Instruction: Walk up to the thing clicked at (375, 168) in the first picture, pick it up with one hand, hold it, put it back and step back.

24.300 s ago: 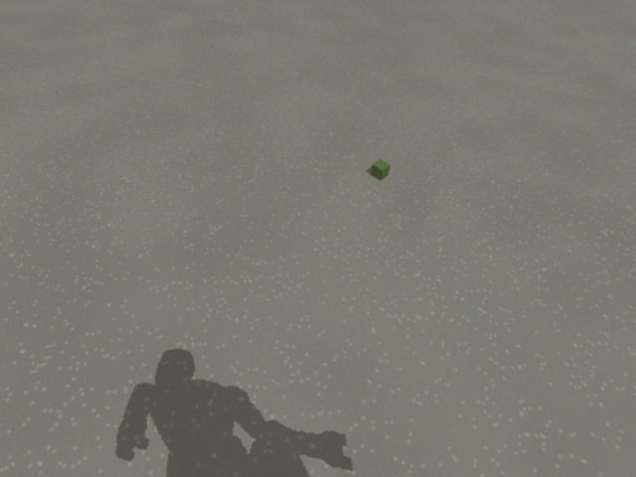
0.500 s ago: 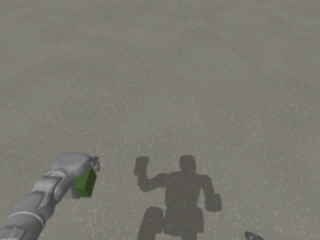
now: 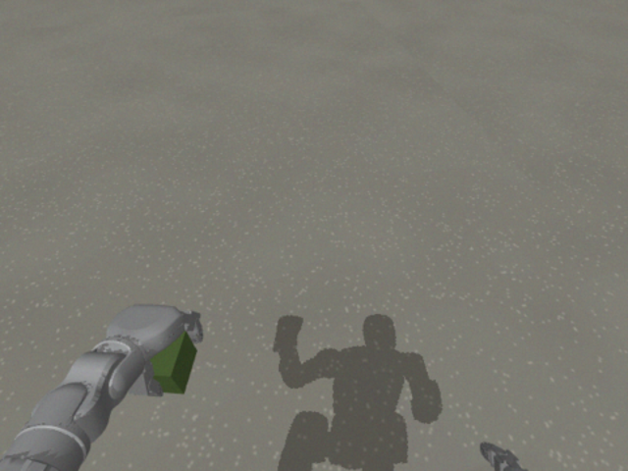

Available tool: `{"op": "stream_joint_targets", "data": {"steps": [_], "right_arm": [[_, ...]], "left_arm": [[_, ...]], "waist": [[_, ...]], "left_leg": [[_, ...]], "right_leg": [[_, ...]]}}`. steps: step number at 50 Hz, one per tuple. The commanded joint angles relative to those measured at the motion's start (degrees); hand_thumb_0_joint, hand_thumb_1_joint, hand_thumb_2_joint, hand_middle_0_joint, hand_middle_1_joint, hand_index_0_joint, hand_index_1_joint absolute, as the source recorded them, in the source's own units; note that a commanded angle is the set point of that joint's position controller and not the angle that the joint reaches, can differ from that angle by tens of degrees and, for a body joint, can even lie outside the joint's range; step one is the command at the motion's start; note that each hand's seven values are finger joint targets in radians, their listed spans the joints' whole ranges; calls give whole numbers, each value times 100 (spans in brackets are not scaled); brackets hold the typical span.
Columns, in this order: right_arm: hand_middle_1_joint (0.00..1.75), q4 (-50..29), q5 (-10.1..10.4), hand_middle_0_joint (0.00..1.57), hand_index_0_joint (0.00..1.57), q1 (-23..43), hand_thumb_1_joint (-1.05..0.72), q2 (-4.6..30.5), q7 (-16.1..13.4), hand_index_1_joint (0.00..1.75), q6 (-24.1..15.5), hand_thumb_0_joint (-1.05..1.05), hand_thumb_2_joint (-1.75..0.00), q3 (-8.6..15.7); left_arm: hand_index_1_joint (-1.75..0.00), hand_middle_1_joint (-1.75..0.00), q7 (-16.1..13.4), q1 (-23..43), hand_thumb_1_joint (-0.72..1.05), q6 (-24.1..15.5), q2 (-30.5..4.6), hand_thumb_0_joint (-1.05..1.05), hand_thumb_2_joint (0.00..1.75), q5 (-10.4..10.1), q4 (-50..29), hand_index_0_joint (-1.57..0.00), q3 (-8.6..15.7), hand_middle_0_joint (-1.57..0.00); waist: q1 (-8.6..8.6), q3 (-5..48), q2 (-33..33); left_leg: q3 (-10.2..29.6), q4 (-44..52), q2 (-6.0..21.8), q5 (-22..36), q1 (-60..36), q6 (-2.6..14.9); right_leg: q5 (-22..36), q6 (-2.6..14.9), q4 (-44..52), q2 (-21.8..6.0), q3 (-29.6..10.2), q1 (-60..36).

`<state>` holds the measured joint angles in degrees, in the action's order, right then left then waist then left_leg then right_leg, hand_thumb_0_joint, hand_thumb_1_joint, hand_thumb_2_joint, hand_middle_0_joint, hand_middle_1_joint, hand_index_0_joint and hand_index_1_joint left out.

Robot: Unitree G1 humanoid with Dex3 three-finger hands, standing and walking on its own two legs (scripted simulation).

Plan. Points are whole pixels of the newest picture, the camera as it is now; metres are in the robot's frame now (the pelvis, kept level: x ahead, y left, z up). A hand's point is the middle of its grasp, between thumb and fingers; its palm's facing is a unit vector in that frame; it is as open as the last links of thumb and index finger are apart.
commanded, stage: hold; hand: left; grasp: from above
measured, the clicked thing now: (162, 360) +0.30 +0.22 -0.06
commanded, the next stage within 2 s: crouch in 1.06 s
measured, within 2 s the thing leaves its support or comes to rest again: neither
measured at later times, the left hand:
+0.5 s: hand (154, 362) +0.28 +0.21 -0.01, palm faces -0.45 -0.01 -0.89, open 9.8 cm
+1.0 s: hand (154, 355) +0.29 +0.21 -0.01, palm faces -0.46 -0.02 -0.89, open 9.8 cm
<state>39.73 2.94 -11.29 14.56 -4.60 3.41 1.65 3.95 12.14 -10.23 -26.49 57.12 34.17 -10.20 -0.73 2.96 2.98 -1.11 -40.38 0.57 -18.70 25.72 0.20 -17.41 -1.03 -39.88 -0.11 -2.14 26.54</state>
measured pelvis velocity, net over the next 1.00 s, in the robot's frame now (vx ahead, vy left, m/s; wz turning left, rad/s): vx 0.00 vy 0.00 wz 0.00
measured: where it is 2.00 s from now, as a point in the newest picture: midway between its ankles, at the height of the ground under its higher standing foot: outside the picture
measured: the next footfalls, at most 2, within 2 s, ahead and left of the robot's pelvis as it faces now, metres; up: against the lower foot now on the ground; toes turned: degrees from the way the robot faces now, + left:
none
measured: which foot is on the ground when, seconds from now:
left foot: down 0.00-1.00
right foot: down 0.00-1.00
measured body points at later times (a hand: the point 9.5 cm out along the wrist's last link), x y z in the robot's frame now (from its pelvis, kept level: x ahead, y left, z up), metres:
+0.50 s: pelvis +0.00 +0.00 +0.01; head +0.00 -0.03 +0.46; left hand +0.30 +0.21 +0.04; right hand +0.15 -0.26 -0.11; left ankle +0.02 +0.12 -0.72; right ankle +0.03 -0.13 -0.72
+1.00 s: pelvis +0.00 +0.00 +0.01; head +0.01 -0.03 +0.46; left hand +0.31 +0.21 +0.04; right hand +0.16 -0.26 -0.10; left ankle +0.02 +0.12 -0.72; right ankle +0.03 -0.13 -0.72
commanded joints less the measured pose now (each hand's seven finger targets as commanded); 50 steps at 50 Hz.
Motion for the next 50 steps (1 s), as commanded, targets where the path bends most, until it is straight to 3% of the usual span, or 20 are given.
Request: {"op": "stream_joint_targets", "data": {"steps": [1,7,9,11,12,15,17,19,21,31,32,35,38,40,45,49,50], "right_arm": [[30,-821,0,20,20,484,-90,725,-76,30,-251,0,-90,227],[30,-814,10,20,20,569,-90,718,-98,30,-290,0,-90,220],[30,-818,12,20,20,592,-90,707,-105,30,-298,0,-90,204],[30,-822,23,20,20,620,-90,703,-114,30,-305,0,-90,198],[30,-848,27,20,20,627,-90,708,-118,30,-309,0,-90,208],[30,-824,25,20,20,640,-90,718,-128,30,-311,0,-90,201],[30,-829,38,20,20,678,-90,699,-130,30,-312,0,-90,180],[30,-826,28,20,20,694,-90,690,-148,30,-308,0,-90,172],[30,-838,45,20,20,734,-91,676,-157,30,-306,0,-90,162],[30,-857,59,20,20,771,-90,670,-190,30,-288,0,-90,154],[30,-846,57,20,20,756,-90,662,-197,30,-279,0,-90,135],[30,-817,54,20,20,750,-90,657,-209,30,-256,0,-90,133],[30,-827,67,20,20,776,-90,659,-205,30,-227,0,-90,135],[30,-820,53,20,20,768,-90,653,-219,30,-214,0,-90,134],[30,-789,53,20,20,756,-90,661,-218,30,-186,0,-90,138],[30,-837,66,20,20,749,-90,656,-204,30,-137,0,-90,164],[30,-843,70,20,20,763,-90,660,-198,30,-130,0,-90,160]], "left_arm": [[-71,-75,-178,1651,56,-47,-1255,0,77,-107,-1079,-92,620,-88],[-73,-78,-180,1626,57,-50,-1311,0,76,-135,-1220,-91,708,-87],[-73,-78,-159,1646,56,-37,-1234,0,74,-128,-1241,-91,609,-86],[-72,-77,-152,1567,55,-19,-1293,0,74,-148,-1247,-90,675,-85],[-73,-78,-132,1596,55,-16,-1241,0,76,-162,-1305,-90,618,-86],[-72,-77,-117,1626,56,-13,-1299,0,76,-203,-1426,-91,684,-87],[-72,-76,-100,1543,54,2,-1217,0,76,-181,-1371,-90,602,-86],[-72,-76,-100,1583,54,8,-1328,0,76,-162,-1417,-89,704,-85],[-71,-75,-64,1601,53,14,-1251,0,77,-194,-1452,-89,603,-85],[-70,-74,43,1399,51,7,-1253,0,75,-253,-1555,-87,630,-83],[-70,-74,50,1432,51,19,-1136,0,75,-257,-1473,-87,512,-83],[-70,-74,0,1548,50,10,-1284,0,76,-253,-1459,-87,649,-83],[-70,-73,-15,1404,51,0,-1189,0,77,-240,-1334,-88,579,-84],[-72,-76,-61,1639,51,-28,-1359,0,78,-208,-1448,-88,728,-84],[-72,-76,-81,1712,53,-17,-1231,0,79,-216,-1310,-90,584,-86],[-72,-75,-74,1386,52,0,-1233,0,79,-187,-1191,-88,661,-85],[-73,-77,-53,1425,53,-9,-1157,0,79,-196,-1232,-89,545,-85]], "waist": [[15,1245,-263],[52,1246,-147],[28,1168,-240],[94,1138,-183],[35,1174,-229],[61,1177,-154],[56,1100,-219],[81,1149,-201],[61,1131,-152],[139,1062,-145],[53,999,-261],[99,1087,-180],[98,1010,-236],[123,1149,-155],[35,1100,-233],[148,1077,-205],[102,1015,-307]], "left_leg": [[46,681,-164,727,-691,68],[21,777,-176,654,-779,56],[25,795,-174,594,-780,64],[-5,849,-194,577,-820,59],[-25,850,-196,588,-866,74],[-8,926,-178,620,-951,61],[20,999,-160,654,-978,57],[-12,976,-189,686,-990,71],[-28,1021,-185,774,-1091,62],[6,1236,-156,939,-1278,44],[27,1233,-141,919,-1245,56],[1,1233,-164,1034,-1317,62],[-4,1243,-171,1081,-1321,65],[-22,1218,-191,1139,-1345,62],[5,1248,-157,1209,-1410,67],[1,1301,-168,1269,-1374,49],[24,1307,-149,1226,-1352,57]], "right_leg": [[475,159,782,193,111,-432],[396,160,851,183,102,-497],[320,154,904,190,102,-489],[303,151,964,176,98,-533],[321,144,987,170,82,-551],[349,155,1014,184,94,-603],[374,165,1022,194,125,-644],[417,145,1073,176,100,-685],[490,152,1094,182,103,-716],[614,180,1208,203,138,-911],[623,169,1216,214,144,-848],[747,160,1246,186,120,-923],[774,159,1269,183,123,-935],[842,153,1271,168,107,-995],[924,151,1291,184,120,-991],[938,176,1309,180,143,-1090],[909,172,1314,194,147,-1056]]}}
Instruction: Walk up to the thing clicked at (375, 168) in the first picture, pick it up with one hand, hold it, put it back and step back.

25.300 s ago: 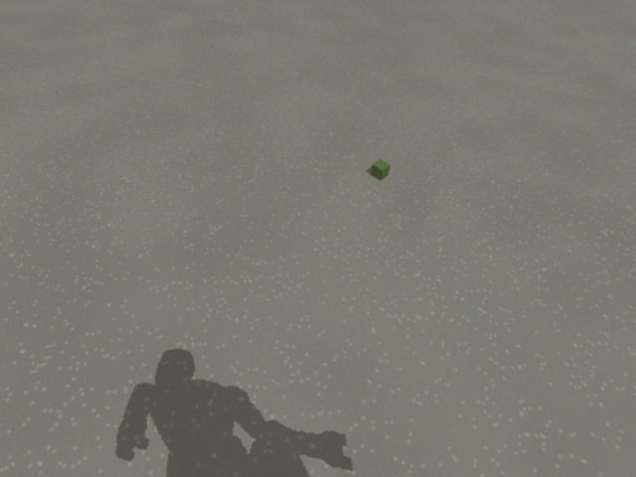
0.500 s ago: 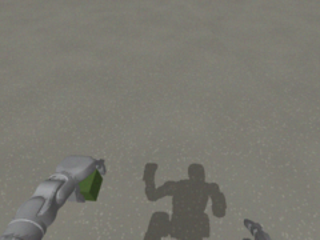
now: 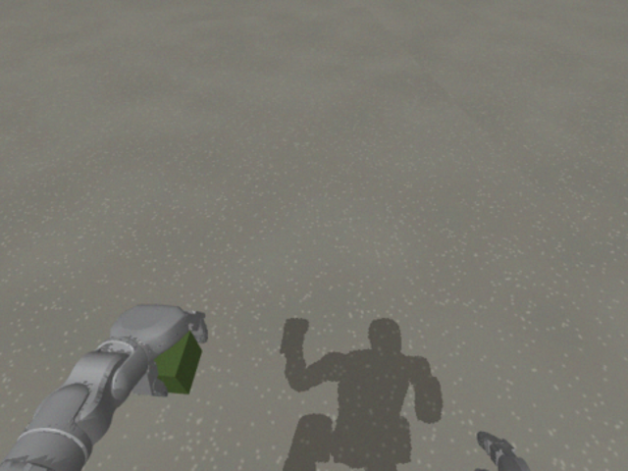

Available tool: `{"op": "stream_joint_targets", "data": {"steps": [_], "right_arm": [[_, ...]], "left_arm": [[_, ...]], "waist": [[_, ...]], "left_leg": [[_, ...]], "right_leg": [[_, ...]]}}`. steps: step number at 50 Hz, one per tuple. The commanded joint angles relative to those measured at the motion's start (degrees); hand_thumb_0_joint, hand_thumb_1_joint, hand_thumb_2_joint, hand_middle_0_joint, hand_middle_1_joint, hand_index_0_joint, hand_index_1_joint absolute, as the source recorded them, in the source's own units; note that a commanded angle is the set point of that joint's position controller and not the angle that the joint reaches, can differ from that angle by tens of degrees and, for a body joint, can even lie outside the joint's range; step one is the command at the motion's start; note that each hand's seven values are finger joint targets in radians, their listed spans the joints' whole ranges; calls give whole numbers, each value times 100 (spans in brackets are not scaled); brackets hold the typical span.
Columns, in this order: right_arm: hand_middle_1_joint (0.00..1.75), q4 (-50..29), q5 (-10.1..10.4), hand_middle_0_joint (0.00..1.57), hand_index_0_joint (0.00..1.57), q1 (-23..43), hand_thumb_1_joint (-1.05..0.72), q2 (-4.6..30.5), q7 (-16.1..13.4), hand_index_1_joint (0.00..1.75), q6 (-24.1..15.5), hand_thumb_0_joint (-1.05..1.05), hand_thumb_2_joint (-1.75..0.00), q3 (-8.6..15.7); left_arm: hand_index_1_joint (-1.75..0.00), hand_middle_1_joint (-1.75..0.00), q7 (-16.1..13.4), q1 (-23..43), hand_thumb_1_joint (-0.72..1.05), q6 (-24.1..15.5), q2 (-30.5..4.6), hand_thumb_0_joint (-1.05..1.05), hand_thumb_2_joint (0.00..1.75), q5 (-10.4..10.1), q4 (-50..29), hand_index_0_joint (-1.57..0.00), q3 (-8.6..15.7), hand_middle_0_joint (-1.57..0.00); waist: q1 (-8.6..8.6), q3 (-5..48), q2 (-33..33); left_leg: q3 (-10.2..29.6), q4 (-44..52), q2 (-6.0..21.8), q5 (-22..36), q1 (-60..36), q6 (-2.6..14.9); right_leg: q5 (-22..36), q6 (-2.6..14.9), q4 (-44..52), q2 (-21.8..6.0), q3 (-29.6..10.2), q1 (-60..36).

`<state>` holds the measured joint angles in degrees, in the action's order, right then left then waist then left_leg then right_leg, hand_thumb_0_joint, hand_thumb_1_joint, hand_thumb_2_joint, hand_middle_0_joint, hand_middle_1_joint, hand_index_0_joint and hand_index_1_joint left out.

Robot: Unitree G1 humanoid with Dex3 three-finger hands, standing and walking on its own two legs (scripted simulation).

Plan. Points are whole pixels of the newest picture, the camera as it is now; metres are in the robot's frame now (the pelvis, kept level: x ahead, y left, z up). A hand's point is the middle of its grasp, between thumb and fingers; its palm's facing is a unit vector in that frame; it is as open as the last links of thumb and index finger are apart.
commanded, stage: hold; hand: left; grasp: from above
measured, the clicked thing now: (167, 360) +0.30 +0.22 -0.05
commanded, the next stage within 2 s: crouch in 0.06 s
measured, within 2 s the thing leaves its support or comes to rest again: neither
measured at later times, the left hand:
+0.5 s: hand (167, 370) +0.29 +0.22 -0.07, palm faces -0.45 +0.01 -0.89, open 9.9 cm
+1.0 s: hand (207, 384) +0.36 +0.23 -0.31, palm faces -0.41 +0.09 -0.91, open 9.8 cm
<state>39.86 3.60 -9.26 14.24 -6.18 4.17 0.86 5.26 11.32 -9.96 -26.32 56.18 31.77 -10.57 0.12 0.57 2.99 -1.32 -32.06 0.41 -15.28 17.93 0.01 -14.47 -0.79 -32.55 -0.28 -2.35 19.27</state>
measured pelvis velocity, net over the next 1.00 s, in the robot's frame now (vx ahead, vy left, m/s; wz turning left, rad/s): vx -0.05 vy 0.01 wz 0.01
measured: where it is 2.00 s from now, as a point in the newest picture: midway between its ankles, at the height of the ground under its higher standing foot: outside the picture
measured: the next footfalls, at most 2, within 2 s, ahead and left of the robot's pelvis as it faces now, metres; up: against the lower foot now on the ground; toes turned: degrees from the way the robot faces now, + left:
none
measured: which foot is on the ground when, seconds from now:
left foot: down 0.00-1.00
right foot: down 0.00-1.00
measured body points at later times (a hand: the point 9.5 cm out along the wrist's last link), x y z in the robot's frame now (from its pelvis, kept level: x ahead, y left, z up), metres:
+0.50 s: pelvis +0.00 +0.00 -0.01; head +0.03 -0.01 +0.43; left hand +0.31 +0.22 -0.02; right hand +0.15 -0.26 -0.13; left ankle +0.02 +0.12 -0.73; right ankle +0.03 -0.13 -0.73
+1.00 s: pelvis -0.05 +0.01 -0.20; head +0.11 +0.03 +0.23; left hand +0.38 +0.22 -0.26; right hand +0.00 -0.27 -0.32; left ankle +0.02 +0.12 -0.73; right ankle +0.03 -0.13 -0.73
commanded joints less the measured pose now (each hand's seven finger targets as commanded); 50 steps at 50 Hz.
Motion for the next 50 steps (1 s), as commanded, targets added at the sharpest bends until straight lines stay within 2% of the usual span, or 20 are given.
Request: {"op": "stream_joint_targets", "data": {"steps": [1,5,7,8,9,10,17,20,23,26,28,31,33,36,38,39,42,45,48,50], "right_arm": [[30,-850,2,20,20,565,-90,683,-39,30,-199,0,-90,231],[30,-844,-7,20,20,517,-90,689,-43,30,-174,0,-90,256],[30,-842,-7,20,20,540,-90,694,-40,30,-172,0,-90,248],[30,-837,-2,20,20,495,-94,689,-42,30,-172,0,-92,261],[30,-845,0,20,20,512,-89,690,-45,30,-168,0,-90,270],[30,-828,5,20,20,482,-90,690,-41,30,-160,0,-90,266],[30,-793,-7,20,20,464,-90,666,23,30,-57,0,-90,281],[30,-764,-50,20,20,394,-90,665,76,30,-5,0,-90,308],[30,-660,-125,20,20,235,-91,703,162,30,32,0,-90,361],[30,-626,-202,20,20,-8,-91,746,245,30,85,0,-90,443],[30,-591,-252,20,20,-164,-91,789,292,30,118,0,-90,491],[30,-542,-311,20,20,-298,-91,849,360,30,94,0,-90,537],[30,-547,-345,20,20,-371,-91,908,396,30,52,0,-90,595],[30,-471,-416,20,20,-497,-91,931,420,30,-23,0,-90,637],[30,-416,-448,20,20,-636,-91,953,415,30,-92,0,-90,671],[30,-406,-472,20,20,-690,-91,971,416,30,-122,0,-90,697],[30,-371,-503,20,20,-785,-91,1024,392,30,-188,0,-90,743],[30,-297,-542,20,20,-872,-91,997,383,30,-244,0,-90,725],[30,-259,-573,20,20,-919,-91,1070,414,30,-301,0,-90,716],[30,-229,-582,20,20,-985,-91,1075,437,30,-339,0,-90,721]], "left_arm": [[-72,-76,-174,1558,54,-46,-1196,0,80,-90,-953,-91,589,-87],[-72,-76,-198,1568,51,-111,-1306,0,78,-82,-1090,-87,725,-84],[-72,-76,-235,1746,52,-140,-1236,0,78,-89,-1155,-89,617,-85],[-78,-84,-258,1766,58,-128,-1223,0,75,-56,-1111,-94,635,-88],[-75,-79,-293,1727,50,-129,-1304,0,78,-60,-1202,-86,736,-80],[-75,-76,-320,1604,44,-122,-1287,0,86,-66,-1137,-82,751,-81],[-75,-76,-541,1405,41,-222,-1013,0,85,118,-652,-80,570,-79],[-76,-77,-870,1534,41,-358,-1015,0,87,290,-321,-80,677,-79],[-77,-78,-1237,1966,38,-457,-1073,0,85,584,72,-79,708,-77],[-76,-77,-1591,2264,36,-436,-983,0,86,871,629,-77,608,-76],[-78,-79,-1819,2773,36,-418,-1008,0,87,1005,875,-77,540,-76],[-77,-78,-2179,3217,39,-368,-777,0,86,1142,1530,-80,388,-79],[-75,-77,-2389,3350,42,-302,-964,0,82,1236,1758,-83,517,-81],[-72,-73,-2590,3667,42,-159,-820,0,80,1300,2146,-83,440,-82],[-70,-71,-2639,3918,42,-110,-885,0,77,1324,2241,-84,476,-82],[-70,-71,-2653,4145,43,-107,-1070,0,78,1338,2024,-85,570,-83],[-68,-70,-2683,4344,42,19,-1158,0,74,1351,2124,-83,691,-81],[-67,-70,-2672,4629,46,123,-1233,0,73,1376,2306,-86,736,-83],[-68,-72,-2553,4653,46,138,-1306,0,72,1365,2706,-85,798,-81],[-67,-72,-2486,4914,49,96,-1383,0,71,1408,2680,-87,832,-83]], "waist": [[14,1211,-263],[32,1399,-98],[-23,1379,-89],[-29,1414,-99],[30,1523,-71],[31,1508,-176],[-53,1208,-376],[-91,1215,-432],[-186,1491,-313],[-255,1843,-300],[-360,2062,-209],[-479,2167,-300],[-397,2576,-57],[-489,2972,51],[-533,3264,-36],[-495,3623,114],[-547,3959,354],[-638,4064,301],[-729,3883,322],[-756,4217,385]], "left_leg": [[25,480,-155,829,-553,84],[29,455,-143,998,-664,57],[52,467,-130,1002,-708,53],[31,430,-153,1025,-706,59],[26,417,-164,1096,-751,51],[30,427,-154,1120,-756,56],[35,205,-156,1046,-350,56],[29,-137,-178,831,34,54],[-16,-763,-203,664,573,50],[-25,-1421,-204,563,1175,48],[5,-1811,-182,441,1562,45],[50,-2411,-176,-96,2424,64],[55,-2791,-196,-283,2741,64],[189,-3293,-177,-432,3216,71],[229,-3675,-194,-535,3748,113],[210,-3900,-187,-467,3807,116],[308,-4253,-142,-567,4096,77],[329,-4613,-139,-785,4644,79],[506,-4873,-114,-1131,5092,44],[481,-5168,-137,-1142,5291,60]], "right_leg": [[585,144,607,187,149,-315],[711,161,541,207,155,-346],[735,166,528,210,159,-299],[777,159,532,201,146,-292],[829,153,540,193,148,-351],[834,154,544,203,160,-392],[794,148,343,191,171,-17],[606,148,83,174,177,360],[539,139,-442,157,155,899],[501,160,-1021,153,161,1412],[402,175,-1383,163,169,1873],[-56,184,-1959,174,196,2651],[-269,212,-2348,173,216,3048],[-422,249,-2968,193,297,3703],[-523,268,-3354,205,317,3997],[-499,280,-3568,192,304,4138],[-651,320,-4079,178,357,4748],[-813,313,-4461,187,392,5127],[-1162,325,-4911,158,457,5835],[-1183,348,-5169,172,476,6006]]}}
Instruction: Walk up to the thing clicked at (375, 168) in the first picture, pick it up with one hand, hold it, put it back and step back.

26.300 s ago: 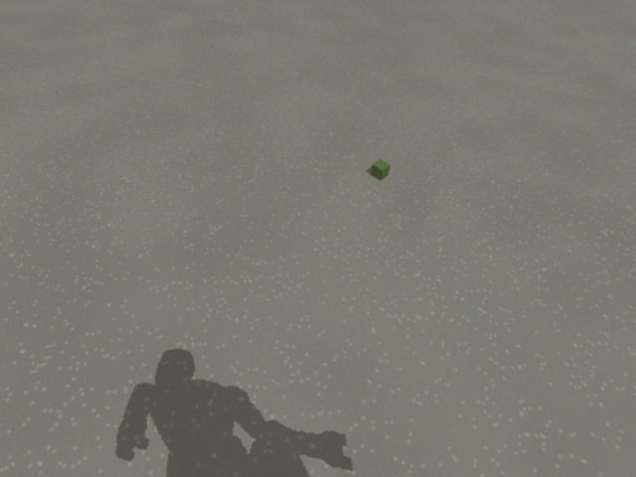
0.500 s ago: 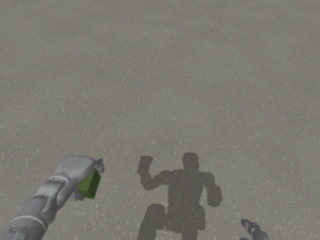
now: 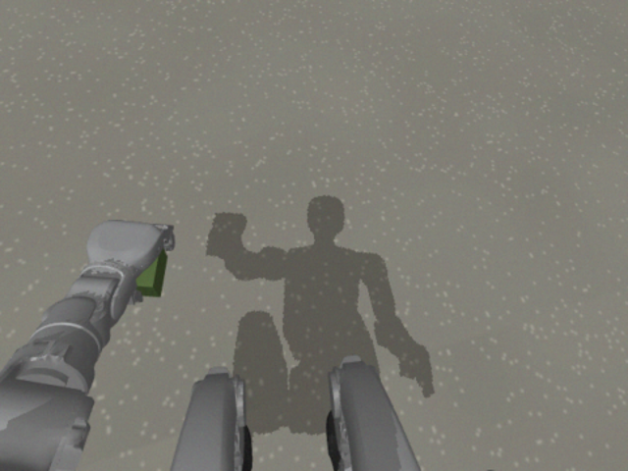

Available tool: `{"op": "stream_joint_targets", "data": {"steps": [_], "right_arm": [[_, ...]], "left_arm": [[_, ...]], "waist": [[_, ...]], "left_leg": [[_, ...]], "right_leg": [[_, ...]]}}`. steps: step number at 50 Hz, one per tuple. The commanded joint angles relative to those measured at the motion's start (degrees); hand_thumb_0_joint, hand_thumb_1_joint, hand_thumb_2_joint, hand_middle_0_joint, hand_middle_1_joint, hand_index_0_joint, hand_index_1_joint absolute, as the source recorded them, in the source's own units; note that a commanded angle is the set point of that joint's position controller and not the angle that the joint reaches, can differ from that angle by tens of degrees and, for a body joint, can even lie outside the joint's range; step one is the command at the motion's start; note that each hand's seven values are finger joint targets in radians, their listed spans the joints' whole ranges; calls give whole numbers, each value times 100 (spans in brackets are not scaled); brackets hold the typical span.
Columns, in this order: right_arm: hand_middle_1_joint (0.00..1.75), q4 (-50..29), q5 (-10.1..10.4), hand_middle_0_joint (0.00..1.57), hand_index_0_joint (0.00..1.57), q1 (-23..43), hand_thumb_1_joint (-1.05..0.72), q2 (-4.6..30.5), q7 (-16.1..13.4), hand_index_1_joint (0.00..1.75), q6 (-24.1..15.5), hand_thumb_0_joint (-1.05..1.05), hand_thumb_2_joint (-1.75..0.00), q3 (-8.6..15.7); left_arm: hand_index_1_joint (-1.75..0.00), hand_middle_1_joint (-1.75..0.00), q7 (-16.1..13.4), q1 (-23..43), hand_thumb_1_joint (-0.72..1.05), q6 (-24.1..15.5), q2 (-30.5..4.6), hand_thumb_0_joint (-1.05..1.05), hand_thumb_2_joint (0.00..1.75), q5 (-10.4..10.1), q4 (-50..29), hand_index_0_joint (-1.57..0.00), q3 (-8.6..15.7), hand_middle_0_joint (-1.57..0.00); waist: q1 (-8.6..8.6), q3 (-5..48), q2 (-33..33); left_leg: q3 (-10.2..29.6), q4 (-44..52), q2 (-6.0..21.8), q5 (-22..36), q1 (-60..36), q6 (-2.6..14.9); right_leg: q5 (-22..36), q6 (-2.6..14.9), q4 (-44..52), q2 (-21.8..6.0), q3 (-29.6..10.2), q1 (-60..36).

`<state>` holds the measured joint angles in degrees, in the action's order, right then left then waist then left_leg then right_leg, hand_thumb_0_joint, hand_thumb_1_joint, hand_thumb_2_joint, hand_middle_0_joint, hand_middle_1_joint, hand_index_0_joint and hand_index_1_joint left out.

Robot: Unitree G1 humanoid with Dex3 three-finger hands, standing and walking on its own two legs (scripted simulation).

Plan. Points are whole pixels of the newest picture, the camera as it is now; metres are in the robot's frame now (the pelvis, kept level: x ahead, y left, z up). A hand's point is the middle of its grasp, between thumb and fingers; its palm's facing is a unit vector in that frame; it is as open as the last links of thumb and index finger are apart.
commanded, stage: crouch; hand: left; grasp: from above
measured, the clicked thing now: (137, 269) +0.43 +0.22 -0.14
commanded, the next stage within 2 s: lower in 1.36 s
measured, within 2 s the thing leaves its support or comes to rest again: neither
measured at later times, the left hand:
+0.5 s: hand (166, 285) +0.45 +0.22 -0.30, palm faces -0.45 +0.06 -0.89, open 9.8 cm
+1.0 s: hand (175, 286) +0.47 +0.22 -0.36, palm faces -0.47 +0.06 -0.88, open 9.8 cm
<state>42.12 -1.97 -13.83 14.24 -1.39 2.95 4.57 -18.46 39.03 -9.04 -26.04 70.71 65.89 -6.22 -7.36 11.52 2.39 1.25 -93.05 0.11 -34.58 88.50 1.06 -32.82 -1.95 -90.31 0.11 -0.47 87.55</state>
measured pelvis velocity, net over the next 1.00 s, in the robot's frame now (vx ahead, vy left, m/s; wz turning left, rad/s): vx -0.02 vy -0.01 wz -0.06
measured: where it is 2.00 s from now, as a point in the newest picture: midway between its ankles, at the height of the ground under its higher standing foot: outside the picture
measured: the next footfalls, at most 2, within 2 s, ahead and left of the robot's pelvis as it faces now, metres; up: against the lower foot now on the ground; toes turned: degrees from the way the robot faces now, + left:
none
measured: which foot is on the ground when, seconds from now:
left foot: down 0.00-1.00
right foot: down 0.00-1.00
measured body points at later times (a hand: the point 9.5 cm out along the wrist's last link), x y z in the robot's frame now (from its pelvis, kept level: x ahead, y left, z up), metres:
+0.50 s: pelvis -0.02 +0.00 -0.14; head +0.21 +0.03 +0.24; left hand +0.47 +0.21 -0.24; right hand +0.04 -0.28 -0.26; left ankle +0.06 +0.11 -0.53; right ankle +0.07 -0.14 -0.53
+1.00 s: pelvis -0.02 -0.01 -0.21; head +0.22 +0.04 +0.17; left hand +0.49 +0.21 -0.31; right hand +0.00 -0.28 -0.31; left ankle +0.06 +0.11 -0.53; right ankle +0.07 -0.14 -0.53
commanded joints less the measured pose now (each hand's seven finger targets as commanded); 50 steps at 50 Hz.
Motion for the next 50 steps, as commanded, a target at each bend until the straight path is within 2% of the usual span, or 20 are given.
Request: {"op": "stream_joint_targets", "data": {"steps": [1,3,4,6,8,11,13,14,15,19,25,29,31,35,37,41,44,46,47,50], "right_arm": [[30,-480,-45,20,20,-555,-91,1063,-5,30,-235,0,-90,348],[30,-419,-70,20,20,-603,-91,1045,34,30,-286,0,-90,295],[30,-405,-78,20,20,-598,-91,1059,58,30,-318,0,-90,284],[30,-379,-110,20,20,-618,-91,1110,101,30,-356,0,-90,252],[30,-384,-149,20,20,-657,-91,1130,156,30,-386,0,-90,243],[30,-304,-209,20,20,-704,-91,1170,232,30,-425,0,-90,184],[30,-287,-250,20,20,-741,-91,1180,306,30,-445,0,-90,167],[30,-255,-264,20,20,-755,-91,1182,322,30,-455,0,-90,172],[30,-258,-273,20,20,-742,-92,1186,346,30,-459,0,-90,161],[30,-231,-336,20,20,-801,-92,1183,446,30,-494,0,-90,141],[30,-203,-371,20,20,-878,-92,1208,539,30,-456,0,-90,92],[30,-171,-403,20,20,-837,-92,1216,574,30,-433,0,-90,67],[30,-163,-421,20,20,-839,-92,1229,601,30,-433,0,-90,26],[30,-173,-430,20,20,-807,-92,1271,631,30,-405,0,-90,14],[30,-159,-468,20,20,-843,-92,1281,652,30,-383,0,-90,-8],[30,-151,-479,20,20,-855,-92,1324,674,30,-365,0,-90,-99],[30,-163,-477,20,20,-851,-92,1376,682,30,-347,0,-90,-115],[30,-159,-497,20,20,-891,-92,1399,700,30,-356,0,-90,-171],[30,-144,-507,20,20,-860,-92,1411,702,30,-345,0,-90,-191],[30,-137,-510,20,20,-862,-92,1448,702,30,-358,0,-90,-240]], "left_arm": [[-67,-71,-73,2043,51,-17,-1305,0,70,-77,-517,-88,367,-84],[-71,-75,-6,2329,51,-105,-1260,0,76,-119,-493,-88,349,-84],[-72,-77,19,2333,53,-137,-1274,0,74,-103,-347,-89,332,-84],[-72,-77,-9,2454,53,-237,-1629,0,77,-5,-284,-90,505,-85],[-73,-77,-38,2669,55,-331,-1608,0,79,51,-381,-91,509,-86],[-73,-78,-165,3022,55,-408,-1872,0,79,193,-490,-91,640,-87],[-73,-77,-209,3032,55,-410,-1738,0,79,240,-277,-91,584,-86],[-72,-76,-240,3295,54,-422,-1816,0,80,261,-416,-91,624,-87],[-71,-75,-259,3093,54,-393,-1881,0,78,285,-128,-91,646,-87],[-70,-74,-297,3417,53,-356,-1870,0,75,228,-266,-90,640,-86],[-71,-75,-218,3317,50,-381,-2081,0,77,240,68,-88,736,-84],[-71,-75,-215,3696,50,-464,-2373,0,77,239,59,-88,820,-84],[-67,-71,-213,3549,51,-487,-2360,0,73,247,268,-89,832,-85],[-67,-72,-201,3862,51,-593,-2498,0,73,321,239,-89,819,-85],[-69,-73,-196,3593,51,-611,-2415,0,74,333,558,-88,789,-84],[-70,-74,-216,3641,53,-653,-2560,0,76,373,669,-90,823,-86],[-69,-73,-225,4122,53,-714,-2728,0,75,393,340,-90,841,-86],[-69,-74,-239,3795,54,-693,-2575,0,75,390,755,-90,801,-86],[-69,-73,-237,4009,52,-729,-2563,0,77,414,619,-89,739,-86],[-69,-73,-303,4081,50,-737,-2769,0,75,415,669,-88,843,-84]], "waist": [[-68,3129,294],[-231,2996,248],[-237,2995,221],[-226,3060,393],[-285,3344,522],[-290,3669,960],[-386,3517,1067],[-411,3626,1178],[-393,3505,1149],[-473,3859,1346],[-573,3717,1084],[-614,3668,1053],[-606,3423,1097],[-628,3605,1320],[-690,3401,1049],[-670,3324,1170],[-719,3570,1384],[-767,3216,1307],[-806,3327,1324],[-737,3285,1467]], "left_leg": [[206,761,-115,735,-1610,-13],[194,467,-142,545,-1092,14],[218,377,-149,414,-968,12],[238,159,-156,320,-785,-8],[295,-55,-149,319,-772,-24],[315,-368,-136,654,-768,-55],[452,-419,-106,588,-737,-109],[407,-523,-116,528,-684,-96],[404,-554,-120,515,-678,-99],[249,-1036,-135,875,-597,-62],[100,-1542,-179,959,76,16],[-2,-1866,-178,797,502,71],[22,-1879,-174,707,640,45],[46,-2043,-169,678,657,27],[20,-2165,-184,639,849,67],[48,-2275,-185,690,948,47],[73,-2396,-175,747,881,42],[139,-2389,-156,712,946,12],[140,-2436,-161,655,985,22],[136,-2484,-162,576,1050,6]], "right_leg": [[611,457,541,146,296,-749],[490,439,363,123,305,-492],[374,448,246,127,329,-339],[272,455,-5,112,342,-42],[247,463,-254,114,398,249],[464,473,-653,100,445,622],[367,477,-876,68,501,1017],[354,474,-925,65,499,1093],[320,481,-973,65,505,1154],[640,460,-1247,57,518,1155],[812,422,-1511,89,537,1090],[804,394,-1666,134,500,1098],[675,413,-1782,124,533,1287],[621,448,-2026,169,599,1478],[628,406,-2011,195,616,1411],[643,417,-2211,189,666,1571],[709,423,-2338,211,706,1667],[654,418,-2412,175,758,1848],[628,429,-2456,213,790,1873],[559,434,-2539,193,798,1964]]}}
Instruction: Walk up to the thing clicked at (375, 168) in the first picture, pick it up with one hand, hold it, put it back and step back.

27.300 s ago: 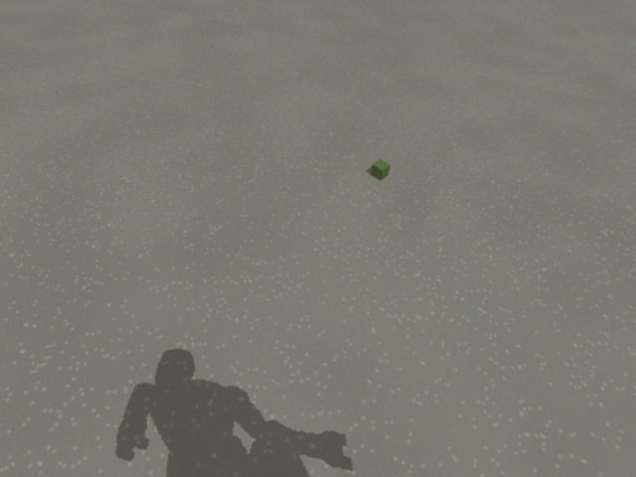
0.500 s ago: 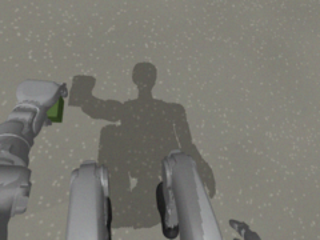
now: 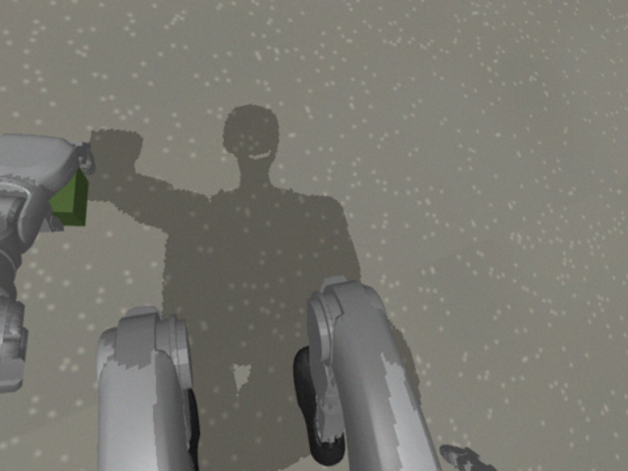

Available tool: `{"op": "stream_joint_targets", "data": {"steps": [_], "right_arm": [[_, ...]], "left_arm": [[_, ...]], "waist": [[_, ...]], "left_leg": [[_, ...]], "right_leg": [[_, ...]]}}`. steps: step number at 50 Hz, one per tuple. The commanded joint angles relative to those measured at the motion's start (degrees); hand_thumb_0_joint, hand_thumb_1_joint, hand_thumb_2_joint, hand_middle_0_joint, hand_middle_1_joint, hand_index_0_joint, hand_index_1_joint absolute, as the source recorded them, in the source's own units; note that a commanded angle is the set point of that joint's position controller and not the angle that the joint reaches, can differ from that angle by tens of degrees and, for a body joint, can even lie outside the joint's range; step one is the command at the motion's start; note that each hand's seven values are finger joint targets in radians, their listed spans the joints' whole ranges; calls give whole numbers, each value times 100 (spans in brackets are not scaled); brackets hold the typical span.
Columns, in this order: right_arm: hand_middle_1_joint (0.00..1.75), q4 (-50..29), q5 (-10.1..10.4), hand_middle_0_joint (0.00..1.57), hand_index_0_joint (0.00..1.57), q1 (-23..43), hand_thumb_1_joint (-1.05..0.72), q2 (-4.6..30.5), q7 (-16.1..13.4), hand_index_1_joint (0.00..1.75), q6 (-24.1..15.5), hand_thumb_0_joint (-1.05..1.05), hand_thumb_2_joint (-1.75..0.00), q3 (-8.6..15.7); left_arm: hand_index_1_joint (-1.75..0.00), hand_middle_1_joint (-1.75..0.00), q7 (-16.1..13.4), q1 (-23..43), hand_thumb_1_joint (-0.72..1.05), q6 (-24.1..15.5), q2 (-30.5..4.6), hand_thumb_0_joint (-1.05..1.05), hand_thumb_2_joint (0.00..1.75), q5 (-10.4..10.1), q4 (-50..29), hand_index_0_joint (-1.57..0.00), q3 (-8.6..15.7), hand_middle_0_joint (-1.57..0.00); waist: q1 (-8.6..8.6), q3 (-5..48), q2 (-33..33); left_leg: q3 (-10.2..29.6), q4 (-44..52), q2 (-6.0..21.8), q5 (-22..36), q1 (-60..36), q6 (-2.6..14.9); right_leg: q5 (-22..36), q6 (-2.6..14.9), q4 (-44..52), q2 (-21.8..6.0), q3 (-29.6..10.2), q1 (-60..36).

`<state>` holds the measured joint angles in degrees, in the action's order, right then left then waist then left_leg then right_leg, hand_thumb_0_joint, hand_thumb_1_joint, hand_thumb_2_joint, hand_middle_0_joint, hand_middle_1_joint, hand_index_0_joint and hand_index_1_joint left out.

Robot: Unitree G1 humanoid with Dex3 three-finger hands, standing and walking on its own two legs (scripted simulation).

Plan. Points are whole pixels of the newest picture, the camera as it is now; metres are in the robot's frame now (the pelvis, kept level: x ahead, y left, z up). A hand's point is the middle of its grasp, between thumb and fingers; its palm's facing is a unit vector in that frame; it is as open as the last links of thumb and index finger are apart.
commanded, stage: crouch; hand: left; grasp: from above
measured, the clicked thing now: (52, 194) +0.49 +0.26 -0.18
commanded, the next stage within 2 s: lower in 0.36 s
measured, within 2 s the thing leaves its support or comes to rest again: rests again in 1.70 s
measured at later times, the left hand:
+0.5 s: hand (56, 197) +0.49 +0.25 -0.19, palm faces -0.47 +0.03 -0.88, open 9.8 cm
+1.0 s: hand (70, 207) +0.49 +0.25 -0.24, palm faces -0.48 +0.01 -0.88, open 9.8 cm
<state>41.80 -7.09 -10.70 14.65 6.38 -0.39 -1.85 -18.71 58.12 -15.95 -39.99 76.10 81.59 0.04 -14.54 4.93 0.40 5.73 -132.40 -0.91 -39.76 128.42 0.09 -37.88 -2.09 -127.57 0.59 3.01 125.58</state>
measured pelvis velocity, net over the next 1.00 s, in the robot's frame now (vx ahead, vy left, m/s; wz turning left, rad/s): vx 0.00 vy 0.00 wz -0.06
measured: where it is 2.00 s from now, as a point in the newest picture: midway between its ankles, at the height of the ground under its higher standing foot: (254, 445)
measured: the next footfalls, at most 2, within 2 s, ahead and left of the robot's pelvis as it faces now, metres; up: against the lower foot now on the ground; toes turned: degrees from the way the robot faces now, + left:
none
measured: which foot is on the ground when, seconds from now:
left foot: down 0.00-1.00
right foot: down 0.00-1.00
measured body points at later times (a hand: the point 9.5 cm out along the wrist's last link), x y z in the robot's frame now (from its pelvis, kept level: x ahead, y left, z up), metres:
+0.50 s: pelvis +0.00 +0.00 -0.02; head +0.25 +0.06 +0.35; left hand +0.51 +0.25 -0.14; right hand +0.03 -0.27 -0.12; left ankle +0.08 +0.12 -0.33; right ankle +0.10 -0.13 -0.33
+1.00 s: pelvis +0.00 +0.00 -0.05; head +0.26 +0.08 +0.31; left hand +0.51 +0.25 -0.19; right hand +0.02 -0.27 -0.13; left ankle +0.08 +0.12 -0.33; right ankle +0.10 -0.13 -0.33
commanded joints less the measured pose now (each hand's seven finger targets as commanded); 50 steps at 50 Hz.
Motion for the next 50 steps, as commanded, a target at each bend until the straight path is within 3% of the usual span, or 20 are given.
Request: {"op": "stream_joint_targets", "data": {"steps": [1,4,5,10,12,13,18,20,26,28,34,35,39,40,43,46,47,48,50], "right_arm": [[30,-112,-10,20,20,-1150,-92,1402,-66,30,-38,0,-90,395],[30,-104,-23,20,20,-1082,-92,1405,-72,30,-37,0,-90,331],[30,-97,-30,20,20,-1087,-91,1430,-80,30,-38,0,-90,303],[30,-101,-49,20,20,-1118,-92,1433,-78,30,-55,0,-90,260],[30,-90,-49,20,20,-1090,-92,1452,-75,30,-48,0,-90,239],[30,-95,-57,20,20,-1136,-92,1460,-70,30,-51,0,-90,223],[30,-126,-71,20,20,-1139,-92,1459,-59,30,-57,0,-90,178],[30,-117,-52,20,20,-1150,-92,1505,-58,30,-48,0,-90,196],[30,-148,-64,20,20,-1176,-93,1505,-24,30,-9,0,-90,156],[30,-142,-90,20,20,-1177,-92,1494,-7,30,-28,0,-90,90],[30,-139,-162,20,20,-1153,-92,1579,11,30,-70,0,-90,7],[30,-146,-171,20,20,-1190,-92,1606,15,30,-83,0,-90,12],[30,-132,-246,20,20,-1135,-92,1651,40,30,-134,0,-90,-47],[30,-150,-270,20,20,-1167,-92,1639,54,30,-156,0,-90,-56],[30,-163,-295,20,20,-1163,-92,1690,61,30,-200,0,-90,-64],[30,-163,-311,20,20,-1183,-91,1651,86,30,-220,0,-90,-107],[30,-164,-326,20,20,-1188,-92,1670,98,30,-235,0,-90,-112],[30,-150,-325,20,20,-1159,-91,1684,85,30,-239,0,-90,-118],[30,-136,-322,20,20,-1121,-92,1686,84,30,-250,0,-90,-162]], "left_arm": [[-70,-73,-273,2156,52,-31,-1355,0,76,-102,-724,-89,196,-85],[-69,-72,-283,2102,50,-56,-1359,0,75,-96,-504,-88,119,-85],[-69,-72,-304,2221,50,-70,-1506,0,75,-72,-655,-87,172,-83],[-69,-72,-335,2216,49,-62,-1431,0,75,-69,-622,-87,136,-84],[-68,-71,-341,2190,49,-48,-1563,0,76,-57,-568,-87,166,-84],[-70,-73,-336,2247,50,-51,-1631,0,76,-33,-618,-87,209,-84],[-69,-72,-329,2198,49,-52,-1501,0,75,-105,-603,-87,141,-84],[-68,-71,-326,2267,51,-58,-1700,0,75,-57,-704,-89,206,-86],[-71,-74,-316,2154,49,-62,-1636,0,76,-96,-601,-89,183,-87],[-72,-75,-339,2017,51,-74,-1451,0,78,-121,-244,-90,89,-87],[-72,-74,-493,2211,51,-240,-1790,0,78,43,-356,-91,222,-89],[-74,-77,-538,2216,52,-245,-1763,0,78,66,-209,-91,226,-88],[-74,-77,-724,2182,52,-263,-1958,0,78,178,-21,-90,326,-87],[-74,-78,-752,2214,51,-262,-1939,0,79,203,-36,-89,329,-86],[-73,-76,-865,2280,50,-261,-2065,0,77,225,-171,-89,408,-86],[-73,-75,-916,2163,50,-193,-2074,0,81,265,-119,-88,376,-85],[-74,-77,-920,2124,51,-172,-2040,0,81,232,96,-88,372,-85],[-72,-74,-928,2064,50,-167,-2049,0,80,203,150,-88,389,-85],[-72,-74,-894,2079,49,-177,-1966,0,80,230,338,-88,243,-86]], "waist": [[-106,3856,1632],[-163,3573,1435],[-138,3701,1486],[-199,3768,1627],[-132,3782,1636],[-191,3797,1711],[-240,3597,1589],[-180,3766,1750],[-226,3684,1687],[-362,3375,1435],[-319,3563,1817],[-421,3508,1797],[-411,3283,1846],[-486,3250,1903],[-421,3436,2147],[-448,3600,2101],[-530,3375,1987],[-486,3284,1903],[-588,3107,1856]], "left_leg": [[-286,1423,-52,1025,-2907,103],[-322,1321,-73,795,-2644,159],[-342,1309,-86,777,-2571,161],[-323,1180,-64,932,-2684,135],[-337,1150,-73,955,-2595,142],[-327,1155,-73,984,-2607,131],[-326,1071,-67,944,-2480,159],[-303,1053,-61,1015,-2537,131],[-296,998,-60,1126,-2428,142],[-253,937,-48,1055,-2261,166],[-214,825,-31,1229,-2568,108],[-175,778,-30,1231,-2565,100],[-193,697,-23,1153,-2433,105],[-179,685,-17,1100,-2433,99],[-152,705,-8,1152,-2588,68],[-169,561,2,1251,-2524,113],[-181,538,-4,1156,-2296,128],[-174,557,-7,1119,-2238,130],[-135,496,11,986,-2125,143]], "right_leg": [[1000,452,1151,149,465,-1739],[846,434,1189,189,492,-1727],[825,429,1170,183,482,-1782],[994,427,1051,194,521,-1726],[1009,429,1006,190,508,-1719],[1031,423,985,179,524,-1737],[1041,408,1000,192,539,-1751],[1086,425,926,183,540,-1696],[1204,410,899,199,570,-1773],[1156,391,906,208,613,-1711],[1268,409,734,227,657,-1599],[1265,412,684,215,684,-1497],[1198,420,638,228,703,-1371],[1136,424,620,234,728,-1364],[1189,431,553,228,755,-1319],[1353,393,501,264,734,-1543],[1290,381,515,251,741,-1515],[1256,378,539,259,752,-1487],[1163,392,530,289,762,-1398]]}}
